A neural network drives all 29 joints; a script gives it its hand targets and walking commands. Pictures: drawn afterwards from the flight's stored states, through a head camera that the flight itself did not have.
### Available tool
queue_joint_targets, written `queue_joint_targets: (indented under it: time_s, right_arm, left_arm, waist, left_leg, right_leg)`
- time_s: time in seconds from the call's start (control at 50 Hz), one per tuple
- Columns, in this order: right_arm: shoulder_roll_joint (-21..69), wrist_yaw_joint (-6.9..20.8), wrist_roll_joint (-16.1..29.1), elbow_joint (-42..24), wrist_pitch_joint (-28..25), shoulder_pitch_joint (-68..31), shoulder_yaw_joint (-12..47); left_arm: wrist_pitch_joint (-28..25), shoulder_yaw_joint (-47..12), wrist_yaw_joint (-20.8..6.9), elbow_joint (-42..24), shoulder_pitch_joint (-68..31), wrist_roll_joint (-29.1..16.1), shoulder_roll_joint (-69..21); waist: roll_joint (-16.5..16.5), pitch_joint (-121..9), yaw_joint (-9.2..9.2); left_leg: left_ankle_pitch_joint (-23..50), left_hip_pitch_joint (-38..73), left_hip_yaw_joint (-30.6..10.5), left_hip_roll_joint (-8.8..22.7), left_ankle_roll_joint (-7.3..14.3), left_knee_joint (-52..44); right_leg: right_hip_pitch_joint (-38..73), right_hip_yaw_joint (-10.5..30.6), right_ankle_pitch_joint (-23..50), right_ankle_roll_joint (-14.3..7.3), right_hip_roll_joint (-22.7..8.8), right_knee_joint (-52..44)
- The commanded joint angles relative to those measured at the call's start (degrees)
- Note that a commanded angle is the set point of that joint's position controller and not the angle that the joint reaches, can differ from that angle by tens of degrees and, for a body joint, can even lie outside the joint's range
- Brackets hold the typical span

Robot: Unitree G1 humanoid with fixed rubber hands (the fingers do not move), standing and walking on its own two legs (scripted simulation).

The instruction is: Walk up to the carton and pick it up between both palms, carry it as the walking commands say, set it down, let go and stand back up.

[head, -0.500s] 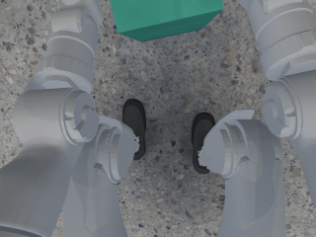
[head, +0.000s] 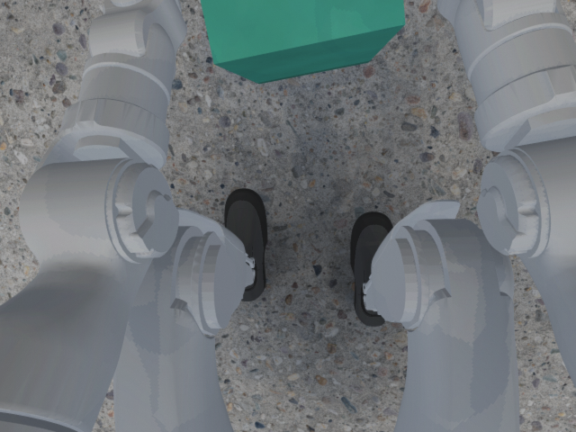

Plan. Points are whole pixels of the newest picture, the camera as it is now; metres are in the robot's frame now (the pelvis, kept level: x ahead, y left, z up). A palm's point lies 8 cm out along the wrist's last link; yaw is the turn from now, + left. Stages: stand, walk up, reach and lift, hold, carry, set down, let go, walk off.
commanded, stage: reach and lift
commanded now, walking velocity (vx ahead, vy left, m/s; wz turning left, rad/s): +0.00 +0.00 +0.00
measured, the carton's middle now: out of the picture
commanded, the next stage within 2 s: none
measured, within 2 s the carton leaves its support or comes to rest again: leaves its support in 0.14 s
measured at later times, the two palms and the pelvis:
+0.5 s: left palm out of the picture +0.56 +0.11 -0.12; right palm out of the picture +0.57 -0.15 -0.10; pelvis +0.00 +0.00 +0.01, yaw -3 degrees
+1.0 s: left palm out of the picture +0.54 +0.13 -0.07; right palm out of the picture +0.56 -0.13 -0.06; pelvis -0.01 +0.01 +0.04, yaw -5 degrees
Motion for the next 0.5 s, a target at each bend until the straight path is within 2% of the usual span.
queue_joint_targets:
  time_s: [0.0, 0.02, 0.04, 0.06, 0.08, 0.1, 0.12, 0.14, 0.16, 0.18, 0.2, 0.22, 0.24, 0.26, 0.28, 0.3, 0.32, 0.34, 0.36, 0.38, 0.4, 0.42, 0.44, 0.46, 0.48]
  right_arm:
    - [55.2, 12.6, 3.6, -13.1, 0.5, -23.6, 14.8]
    - [52.3, 12.3, 5.3, -19.6, -0.6, -28.5, 15.7]
    - [52.5, 11.6, 6.0, -20.0, -0.2, -31.5, 17.7]
    - [54.1, 11.8, 5.8, -18.7, 0.2, -29.6, 15.4]
    - [54.4, 11.5, 5.6, -18.7, 0.5, -29.8, 17.0]
    - [54.6, 11.5, 6.5, -21.4, -0.2, -30.7, 17.6]
    - [55.4, 11.2, 7.8, -26.1, 0.2, -34.7, 19.3]
    - [55.3, 11.3, 6.3, -21.9, 0.3, -33.4, 17.1]
    - [57.1, 11.0, 9.6, -25.3, 0.7, -34.7, 19.0]
    - [57.2, 10.7, 9.3, -30.1, 0.5, -39.0, 19.8]
    - [56.8, 10.2, 9.7, -29.8, 0.8, -37.4, 20.7]
    - [58.6, 10.6, 9.7, -27.8, 1.4, -37.2, 19.7]
    - [59.2, 10.3, 7.9, -26.9, 2.5, -35.8, 18.7]
    - [58.4, 11.0, 7.1, -21.2, 3.0, -35.3, 15.6]
    - [58.5, 11.0, 5.9, -19.2, 3.4, -33.7, 15.4]
    - [61.4, 11.8, 6.4, -24.6, 3.1, -33.4, 15.2]
    - [60.9, 12.7, 5.3, -18.7, 3.8, -32.7, 14.0]
    - [60.5, 12.7, 6.5, -23.4, 4.0, -35.0, 14.7]
    - [62.8, 12.5, 4.5, -18.4, 4.9, -31.9, 12.3]
    - [62.7, 12.3, 3.5, -20.3, 4.7, -33.1, 12.7]
    - [64.1, 12.4, 2.2, -18.0, 5.4, -33.4, 10.7]
    - [67.8, 12.1, 3.4, -19.8, 5.6, -30.9, 12.2]
    - [67.0, 12.3, 3.9, -19.3, 5.3, -32.3, 12.1]
    - [68.5, 12.1, 3.9, -20.2, 5.4, -30.6, 11.9]
    - [67.2, 12.0, 1.8, -15.9, 6.2, -27.8, 9.0]
  left_arm:
    - [1.6, -17.3, -15.6, -16.3, -30.8, -6.1, -57.1]
    - [2.2, -17.0, -15.3, -16.7, -30.6, -6.8, -60.1]
    - [1.6, -19.0, -14.8, -20.2, -34.0, -8.3, -58.5]
    - [2.1, -17.4, -14.7, -18.5, -33.8, -7.2, -59.4]
    - [1.6, -17.7, -14.6, -20.0, -32.8, -7.5, -56.7]
    - [2.4, -17.8, -14.2, -16.3, -32.5, -7.9, -59.9]
    - [2.8, -17.4, -13.8, -19.3, -33.4, -7.7, -60.9]
    - [3.4, -16.3, -14.1, -15.3, -32.5, -6.4, -63.0]
    - [3.4, -18.0, -13.0, -20.5, -34.0, -6.8, -59.5]
    - [3.6, -19.3, -13.0, -23.1, -36.3, -8.7, -61.7]
    - [3.8, -19.2, -12.6, -23.0, -36.9, -8.6, -61.2]
    - [4.4, -18.3, -12.2, -22.3, -36.2, -7.0, -61.7]
    - [4.4, -18.7, -12.6, -25.5, -38.3, -8.5, -61.4]
    - [5.5, -14.0, -12.7, -16.2, -34.5, -3.8, -60.4]
    - [5.9, -13.4, -12.9, -14.7, -32.7, -2.8, -60.5]
    - [6.8, -13.6, -13.0, -16.5, -31.3, -0.9, -64.0]
    - [6.3, -11.6, -12.8, -16.9, -34.1, -0.8, -62.2]
    - [6.7, -13.9, -12.9, -21.7, -32.7, -1.5, -64.8]
    - [6.6, -11.2, -13.0, -20.7, -35.3, -0.8, -61.2]
    - [6.0, -10.9, -13.2, -23.6, -37.3, -1.0, -60.9]
    - [6.4, -7.9, -13.2, -20.3, -35.6, 0.7, -61.0]
    - [5.2, -11.1, -12.9, -28.3, -41.8, -1.4, -59.6]
    - [5.6, -10.2, -12.7, -26.0, -39.1, 0.0, -59.6]
    - [5.4, -13.0, -12.5, -31.5, -43.1, -1.3, -59.9]
    - [6.4, -12.0, -12.9, -26.6, -40.4, -0.5, -61.2]
  waist:
    - [-8.0, -71.1, 4.87]
    - [-6.3, -79.3, 5.80]
    - [-7.7, -82.1, 5.01]
    - [-4.0, -79.8, 6.59]
    - [-7.6, -86.0, 8.08]
    - [-7.9, -86.5, 6.58]
    - [-8.3, -92.6, 7.88]
    - [-7.0, -86.2, 7.11]
    - [-6.0, -95.5, 10.20]
    - [-9.1, -102.5, 6.52]
    - [-9.0, -104.2, 8.81]
    - [-7.3, -103.1, 10.88]
    - [-9.8, -102.5, 6.99]
    - [-7.6, -93.2, 10.00]
    - [-7.7, -90.5, 10.17]
    - [-8.5, -91.7, 11.47]
    - [-8.3, -85.8, 12.02]
    - [-6.4, -95.5, 11.29]
    - [-8.8, -95.7, 10.63]
    - [-9.7, -93.6, 11.59]
    - [-11.7, -88.6, 9.98]
    - [-11.1, -97.2, 11.74]
    - [-11.0, -98.6, 13.21]
    - [-10.7, -101.8, 12.06]
    - [-8.3, -99.4, 10.93]
  left_leg:
    - [12.2, 30.3, 4.8, -7.7, 1.6, -0.7]
    - [15.6, 34.4, 4.6, -7.9, 1.8, -0.7]
    - [17.0, 35.2, 4.4, -7.7, 1.2, -0.5]
    - [15.6, 30.9, 6.0, -8.2, 1.1, 0.1]
    - [17.7, 36.6, 6.4, -7.9, 0.9, -0.3]
    - [17.5, 37.1, 5.3, -7.6, 1.4, -0.5]
    - [19.6, 37.9, 6.0, -7.8, 1.3, -0.8]
    - [17.2, 36.0, 5.1, -7.7, 1.5, -1.3]
    - [19.6, 44.1, 6.2, -7.6, 1.8, -0.8]
    - [21.3, 46.6, 4.9, -8.0, 2.0, -0.7]
    - [22.0, 46.4, 5.1, -7.7, 1.7, -1.3]
    - [21.0, 45.7, 6.3, -8.2, 1.3, -1.8]
    - [19.8, 42.4, 5.9, -8.0, 1.4, -3.1]
    - [12.8, 40.1, 6.2, -7.5, 2.3, -3.6]
    - [10.1, 39.9, 6.4, -7.2, 2.2, -3.6]
    - [13.6, 41.4, 5.3, -7.7, 2.7, -5.0]
    - [10.5, 38.1, 6.4, -7.7, 2.4, -4.8]
    - [15.2, 45.6, 6.0, -8.2, 2.4, -5.3]
    - [10.9, 42.3, 7.0, -8.3, 2.4, -5.0]
    - [12.0, 37.9, 7.0, -8.1, 2.2, -5.1]
    - [9.5, 34.8, 7.0, -8.1, 2.5, -5.6]
    - [14.2, 39.4, 7.3, -8.0, 2.3, -5.3]
    - [14.0, 40.7, 7.6, -8.0, 2.1, -5.3]
    - [16.2, 40.8, 7.7, -8.4, 1.7, -5.9]
    - [14.7, 43.0, 7.8, -8.1, 1.2, -6.1]
  right_leg:
    - [36.2, 5.4, 19.8, 2.8, 5.6, -11.9]
    - [38.5, 5.1, 22.4, 3.5, 5.3, -12.1]
    - [41.1, 5.1, 24.9, 3.4, 5.4, -11.2]
    - [38.9, 6.7, 23.3, 2.7, 5.4, -12.7]
    - [42.7, 6.0, 25.4, 3.6, 5.3, -11.9]
    - [42.1, 5.1, 25.6, 3.5, 5.5, -11.7]
    - [46.0, 5.7, 27.2, 4.0, 5.6, -12.8]
    - [38.8, 5.0, 23.4, 3.5, 5.9, -12.5]
    - [43.4, 5.7, 25.5, 4.1, 5.9, -13.0]
    - [44.4, 3.5, 26.9, 4.7, 6.5, -11.4]
    - [47.5, 4.3, 28.2, 4.7, 5.8, -12.3]
    - [47.1, 4.8, 28.5, 4.1, 6.1, -12.1]
    - [49.8, 4.4, 28.1, 4.2, 6.2, -14.4]
    - [39.6, 4.4, 18.2, 4.5, 5.9, -14.6]
    - [39.8, 5.5, 15.1, 3.9, 5.9, -15.5]
    - [35.7, 3.7, 17.1, 4.5, 7.0, -14.9]
    - [33.9, 4.5, 13.9, 4.0, 6.7, -15.7]
    - [38.6, 3.7, 18.0, 4.2, 7.1, -15.0]
    - [39.7, 3.6, 14.8, 4.4, 6.3, -15.7]
    - [41.2, 4.9, 17.5, 4.5, 6.1, -15.9]
    - [37.9, 4.1, 14.6, 4.7, 6.8, -17.9]
    - [43.6, 5.6, 21.1, 4.7, 7.3, -17.3]
    - [43.5, 4.6, 19.7, 4.8, 7.5, -16.3]
    - [45.4, 3.9, 22.6, 4.8, 7.9, -16.3]
    - [43.4, 4.3, 19.2, 4.4, 7.6, -16.6]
